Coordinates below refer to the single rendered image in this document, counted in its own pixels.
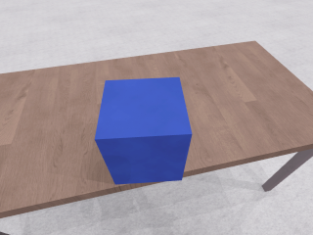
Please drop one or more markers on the carton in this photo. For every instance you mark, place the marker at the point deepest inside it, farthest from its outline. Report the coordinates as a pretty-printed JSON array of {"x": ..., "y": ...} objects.
[{"x": 143, "y": 130}]

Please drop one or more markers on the table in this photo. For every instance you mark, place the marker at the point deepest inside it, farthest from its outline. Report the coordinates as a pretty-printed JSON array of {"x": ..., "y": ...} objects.
[{"x": 243, "y": 106}]

